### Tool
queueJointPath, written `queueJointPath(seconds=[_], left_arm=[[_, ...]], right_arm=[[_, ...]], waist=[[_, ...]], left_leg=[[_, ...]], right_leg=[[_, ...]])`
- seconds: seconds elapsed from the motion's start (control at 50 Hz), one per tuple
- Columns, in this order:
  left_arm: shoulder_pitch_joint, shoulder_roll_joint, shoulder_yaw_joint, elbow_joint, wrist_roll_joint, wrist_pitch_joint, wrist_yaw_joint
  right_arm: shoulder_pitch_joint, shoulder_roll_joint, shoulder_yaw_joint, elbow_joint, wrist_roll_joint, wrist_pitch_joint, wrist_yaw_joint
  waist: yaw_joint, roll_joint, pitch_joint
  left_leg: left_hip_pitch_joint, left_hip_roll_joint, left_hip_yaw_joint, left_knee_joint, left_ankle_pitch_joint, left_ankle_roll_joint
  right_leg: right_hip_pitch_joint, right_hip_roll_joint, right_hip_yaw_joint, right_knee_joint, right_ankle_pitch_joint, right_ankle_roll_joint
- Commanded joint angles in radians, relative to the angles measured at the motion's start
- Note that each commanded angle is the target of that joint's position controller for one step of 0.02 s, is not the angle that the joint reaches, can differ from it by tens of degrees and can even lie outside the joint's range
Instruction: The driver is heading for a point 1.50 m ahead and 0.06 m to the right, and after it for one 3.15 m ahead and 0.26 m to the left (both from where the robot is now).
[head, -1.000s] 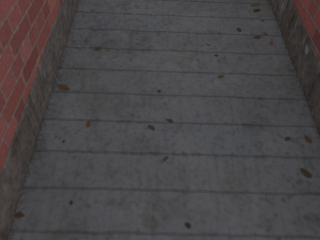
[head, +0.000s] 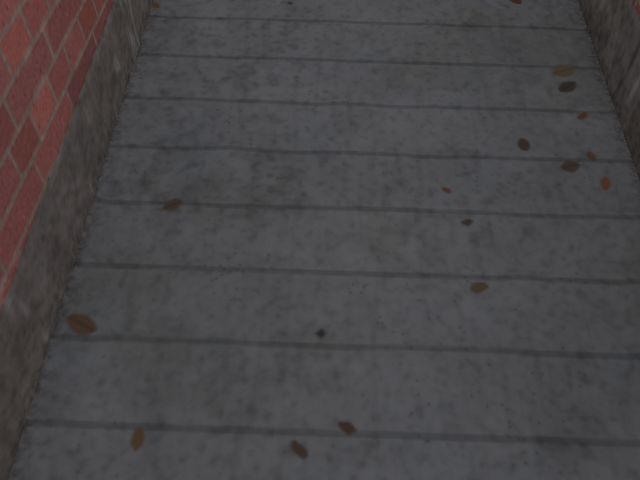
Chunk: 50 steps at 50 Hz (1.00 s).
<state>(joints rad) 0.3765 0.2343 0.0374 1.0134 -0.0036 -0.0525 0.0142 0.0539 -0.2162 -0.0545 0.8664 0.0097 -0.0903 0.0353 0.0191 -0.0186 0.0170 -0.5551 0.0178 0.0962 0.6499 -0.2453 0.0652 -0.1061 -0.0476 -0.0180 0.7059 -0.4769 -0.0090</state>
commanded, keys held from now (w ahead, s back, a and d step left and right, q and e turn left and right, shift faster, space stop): w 1.00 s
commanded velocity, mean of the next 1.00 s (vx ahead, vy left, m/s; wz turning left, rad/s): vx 0.50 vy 0.00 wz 0.00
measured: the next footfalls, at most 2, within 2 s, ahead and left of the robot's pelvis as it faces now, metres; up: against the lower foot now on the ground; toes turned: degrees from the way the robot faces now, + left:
right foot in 0.52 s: +0.48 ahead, -0.16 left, +0.03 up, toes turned -4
left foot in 1.08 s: +0.78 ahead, +0.09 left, +0.05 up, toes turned +5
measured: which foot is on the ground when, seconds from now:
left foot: down 0.00-0.52, up 0.54-1.00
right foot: up 0.00-0.50, down 0.52-1.00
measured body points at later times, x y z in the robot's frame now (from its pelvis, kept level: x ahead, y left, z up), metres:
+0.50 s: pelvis +0.27 -0.03 +0.03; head +0.30 -0.03 +0.48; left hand +0.46 +0.20 -0.08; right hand +0.23 -0.29 -0.12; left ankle +0.12 +0.10 -0.71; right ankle +0.44 -0.16 -0.67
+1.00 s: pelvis +0.54 -0.05 +0.06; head +0.55 -0.06 +0.51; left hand +0.51 +0.20 -0.08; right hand +0.73 -0.28 -0.05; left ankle +0.73 +0.10 -0.62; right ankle +0.44 -0.16 -0.68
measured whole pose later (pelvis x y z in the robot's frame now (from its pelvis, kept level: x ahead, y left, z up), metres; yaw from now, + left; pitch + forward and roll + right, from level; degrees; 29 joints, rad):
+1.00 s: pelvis +0.54 -0.05 +0.06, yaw +0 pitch +3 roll -1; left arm 0.39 0.20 0.04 1.00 0.00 -0.07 0.01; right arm 0.05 -0.22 -0.05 0.89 0.02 -0.06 0.02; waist 0.06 0.02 -0.03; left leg -0.72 0.10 0.04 0.72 -0.02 0.01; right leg 0.04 0.01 -0.08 0.16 -0.33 -0.02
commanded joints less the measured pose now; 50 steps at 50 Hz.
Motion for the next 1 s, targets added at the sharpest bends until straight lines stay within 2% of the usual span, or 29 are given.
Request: queueJointPath(seconds=[0.02, 0.04, 0.06, 0.08, 0.1, 0.14, 0.2, 0.26, 0.3, 0.38, 0.4, 0.42, 0.46, 0.48, 0.5, 0.52, 0.54, 0.56, 0.58, 0.6, 0.62, 0.64, 0.66, 0.68, 0.74, 0.8, 0.9, 0.96, 1.0], left_arm=[[-0.058, 0.118, 0.023, -0.104, -0.033, -0.073, -0.027], [-0.106, 0.106, 0.021, -0.122, -0.036, -0.081, -0.023], [-0.134, 0.109, 0.030, -0.134, -0.026, -0.080, -0.012], [-0.107, 0.101, 0.037, -0.126, -0.030, -0.067, 0.002], [-0.071, 0.088, 0.039, -0.109, -0.028, -0.050, 0.005], [-0.073, 0.060, 0.039, -0.101, -0.025, -0.026, 0.007], [-0.162, 0.057, 0.042, -0.133, -0.009, -0.016, 0.011], [-0.251, 0.050, 0.039, -0.157, -0.008, -0.018, 0.000], [-0.307, 0.048, 0.036, -0.171, -0.006, -0.029, -0.009], [-0.401, 0.019, 0.018, -0.200, -0.001, -0.034, -0.035], [-0.424, 0.023, 0.017, -0.210, -0.010, -0.029, -0.042], [-0.433, 0.035, 0.020, -0.215, -0.015, -0.029, -0.049], [-0.424, 0.047, 0.020, -0.229, -0.020, -0.029, -0.062], [-0.362, 0.075, 0.032, -0.221, -0.015, -0.032, -0.064], [-0.229, 0.112, 0.055, -0.185, -0.010, -0.033, -0.062], [-0.028, 0.179, 0.087, -0.123, -0.011, -0.032, -0.058], [0.107, 0.298, 0.111, -0.099, -0.008, -0.025, -0.044], [0.142, 0.328, 0.108, -0.087, -0.009, -0.023, -0.049], [0.097, 0.232, 0.083, -0.093, -0.004, -0.035, -0.043], [-0.004, 0.167, 0.062, -0.103, -0.003, -0.043, -0.037], [-0.092, 0.122, 0.044, -0.118, 0.006, -0.047, -0.037], [-0.146, 0.083, 0.032, -0.116, 0.019, -0.050, -0.041], [-0.164, 0.052, 0.023, -0.107, 0.024, -0.052, -0.043], [-0.155, 0.047, 0.021, -0.096, 0.022, -0.053, -0.043], [-0.102, 0.089, 0.025, -0.071, 0.017, -0.054, -0.030], [-0.046, 0.106, 0.025, -0.060, 0.015, -0.046, -0.012], [0.012, 0.124, 0.026, -0.054, 0.005, -0.035, 0.004], [0.054, 0.134, 0.032, -0.037, 0.001, -0.021, 0.006], [0.059, 0.141, 0.038, -0.029, -0.003, -0.011, 0.006]], right_arm=[[0.380, -0.208, -0.052, 0.066, -0.014, -0.005, -0.023], [0.285, -0.181, -0.042, 0.053, -0.011, -0.010, -0.019], [0.211, -0.151, -0.031, 0.040, -0.017, -0.013, -0.021], [0.164, -0.139, -0.024, 0.040, -0.027, -0.015, -0.022], [0.157, -0.111, -0.016, 0.050, -0.035, -0.016, -0.019], [0.198, -0.111, -0.011, 0.076, -0.036, -0.019, -0.023], [0.268, -0.145, -0.011, 0.096, -0.023, -0.014, -0.041], [0.318, -0.161, -0.009, 0.102, -0.025, -0.002, -0.053], [0.345, -0.181, -0.013, 0.098, -0.017, 0.009, -0.056], [0.409, -0.176, -0.011, 0.112, -0.009, 0.022, -0.052], [0.400, -0.165, -0.007, 0.106, -0.011, 0.025, -0.047], [0.391, -0.155, -0.005, 0.114, -0.007, 0.029, -0.052], [0.379, -0.186, -0.018, 0.114, 0.003, 0.038, -0.055], [0.366, -0.199, -0.022, 0.115, 0.005, 0.041, -0.059], [0.341, -0.199, -0.021, 0.114, 0.006, 0.046, -0.064], [0.340, -0.169, -0.009, 0.107, 0.001, 0.049, -0.068], [0.407, -0.088, 0.020, 0.077, -0.029, 0.041, -0.063], [0.511, 0.036, 0.048, 0.079, -0.017, 0.009, -0.044], [0.358, -0.107, 0.009, 0.069, 0.030, -0.016, -0.033], [0.219, -0.152, -0.004, 0.018, 0.047, -0.026, -0.031], [0.161, -0.143, -0.004, 0.003, 0.030, -0.025, -0.038], [0.166, -0.129, -0.011, 0.005, 0.015, -0.014, -0.045], [0.215, -0.110, -0.012, 0.018, 0.014, 0.002, -0.045], [0.250, -0.089, -0.012, 0.032, 0.016, 0.015, -0.044], [0.198, -0.076, -0.014, 0.024, 0.006, 0.034, -0.046], [0.090, -0.076, -0.018, -0.006, -0.006, 0.036, -0.044], [-0.059, -0.054, -0.009, -0.038, 0.002, 0.026, -0.031], [-0.136, -0.044, 0.000, -0.059, 0.008, 0.018, -0.015], [-0.153, -0.050, 0.002, -0.072, 0.012, 0.011, -0.002]], waist=[[-0.143, 0.190, -0.262], [-0.095, 0.116, -0.185], [-0.053, 0.052, -0.111], [-0.007, 0.084, -0.077], [0.015, 0.109, -0.062], [0.022, 0.117, -0.026], [0.006, 0.112, 0.013], [-0.017, 0.118, 0.024], [-0.032, 0.096, 0.033], [-0.068, 0.095, 0.065], [-0.075, 0.118, 0.077], [-0.069, 0.135, 0.088], [-0.051, 0.162, 0.085], [-0.011, 0.184, 0.054], [0.063, 0.186, -0.016], [0.142, 0.141, -0.139], [0.128, -0.124, -0.306], [0.065, -0.336, -0.472], [0.101, -0.194, -0.360], [0.085, -0.131, -0.194], [0.053, -0.041, -0.136], [0.007, -0.042, -0.096], [-0.034, -0.080, -0.089], [-0.048, -0.092, -0.080], [-0.052, -0.052, -0.018], [-0.024, -0.032, 0.010], [0.023, -0.041, 0.035], [0.050, -0.050, 0.066], [0.045, -0.076, 0.076]], left_leg=[[0.823, 0.361, -0.783, -0.422, -0.366, 0.203], [0.680, 0.325, -0.647, -0.406, -0.276, 0.171], [0.497, 0.299, -0.523, -0.442, -0.177, 0.148], [0.393, 0.252, -0.427, -0.468, -0.124, 0.125], [0.350, 0.231, -0.371, -0.489, -0.105, 0.120], [0.322, 0.206, -0.284, -0.519, -0.049, 0.131], [0.339, 0.214, -0.239, -0.545, -0.011, 0.141], [0.395, 0.223, -0.214, -0.553, 0.014, 0.139], [0.430, 0.224, -0.191, -0.558, 0.059, 0.134], [0.520, 0.242, -0.121, -0.561, 0.138, 0.124], [0.532, 0.243, -0.108, -0.557, 0.135, 0.123], [0.550, 0.245, -0.090, -0.547, 0.144, 0.109], [0.572, 0.268, -0.088, -0.517, 0.231, 0.100], [0.590, 0.272, -0.082, -0.449, 0.394, 0.089], [0.577, 0.245, -0.044, -0.300, 0.601, 0.065], [0.477, 0.189, -0.005, -0.042, 0.667, 0.032], [0.205, 0.097, -0.001, 0.334, 0.288, -0.012], [-0.086, -0.090, -0.145, 0.617, -0.324, -0.049], [-0.207, -0.040, -0.238, 0.761, -0.280, -0.032], [-0.283, 0.028, -0.199, 0.779, -0.197, -0.001], [-0.228, 0.091, -0.183, 0.727, -0.092, 0.013], [-0.156, 0.123, -0.175, 0.669, -0.024, 0.021], [-0.094, 0.141, -0.181, 0.646, 0.017, 0.027], [-0.074, 0.139, -0.171, 0.630, 0.029, 0.027], [-0.161, 0.139, -0.142, 0.570, 0.101, -0.003], [-0.284, 0.142, -0.133, 0.447, 0.201, -0.050], [-0.259, 0.106, -0.079, 0.186, 0.286, -0.077], [-0.234, 0.080, -0.045, 0.063, 0.240, -0.067], [-0.192, 0.066, -0.032, 0.006, 0.169, -0.042]], right_leg=[[-0.717, 0.035, 0.151, 0.707, -0.014, -0.045], [-0.713, -0.020, 0.124, 0.688, 0.064, -0.056], [-0.644, -0.066, 0.111, 0.626, 0.157, -0.054], [-0.583, -0.098, 0.107, 0.576, 0.206, -0.052], [-0.548, -0.108, 0.103, 0.558, 0.232, -0.050], [-0.585, -0.105, 0.076, 0.535, 0.288, -0.034], [-0.708, -0.113, 0.057, 0.468, 0.392, 0.008], [-0.776, -0.112, 0.042, 0.368, 0.487, 0.034], [-0.777, -0.096, 0.026, 0.285, 0.523, 0.041], [-0.723, -0.055, -0.026, 0.107, 0.500, 0.033], [-0.699, -0.047, -0.033, 0.068, 0.483, 0.020], [-0.675, -0.049, -0.037, 0.027, 0.451, 0.007], [-0.571, -0.025, -0.062, -0.048, 0.368, -0.033], [-0.479, 0.004, -0.077, -0.067, 0.324, -0.054], [-0.313, 0.050, -0.107, -0.086, 0.296, -0.077], [-0.033, 0.050, -0.072, -0.086, 0.310, -0.107], [0.299, -0.193, 0.270, -0.117, 0.266, -0.196], [0.512, -0.379, 0.828, -0.405, -0.062, -0.349], [0.406, -0.360, 0.852, -0.512, -0.199, -0.296], [0.254, -0.327, 0.677, -0.475, -0.155, -0.236], [0.087, -0.288, 0.521, -0.478, -0.016, -0.207], [-0.044, -0.237, 0.398, -0.496, 0.079, -0.185], [-0.103, -0.197, 0.310, -0.517, 0.117, -0.171], [-0.126, -0.179, 0.256, -0.539, 0.147, -0.177], [-0.146, -0.169, 0.165, -0.588, 0.243, -0.199], [-0.082, -0.183, 0.144, -0.607, 0.285, -0.212], [0.002, -0.179, 0.073, -0.627, 0.347, -0.191], [0.089, -0.201, 0.046, -0.614, 0.387, -0.187], [0.136, -0.225, 0.038, -0.591, 0.424, -0.182]])
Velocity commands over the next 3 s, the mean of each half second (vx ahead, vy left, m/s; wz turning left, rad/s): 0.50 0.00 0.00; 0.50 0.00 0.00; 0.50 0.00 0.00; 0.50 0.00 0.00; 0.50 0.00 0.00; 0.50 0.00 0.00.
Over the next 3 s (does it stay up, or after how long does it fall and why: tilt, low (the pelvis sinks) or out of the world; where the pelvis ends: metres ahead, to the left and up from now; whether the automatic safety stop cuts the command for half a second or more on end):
stays up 1.63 -0.08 0.17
